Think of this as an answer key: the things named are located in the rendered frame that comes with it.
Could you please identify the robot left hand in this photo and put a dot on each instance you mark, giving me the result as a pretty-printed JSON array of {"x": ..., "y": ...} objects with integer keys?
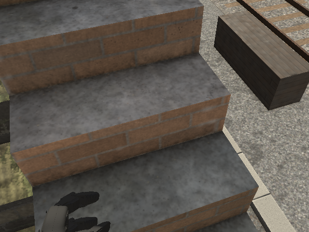
[{"x": 57, "y": 217}]

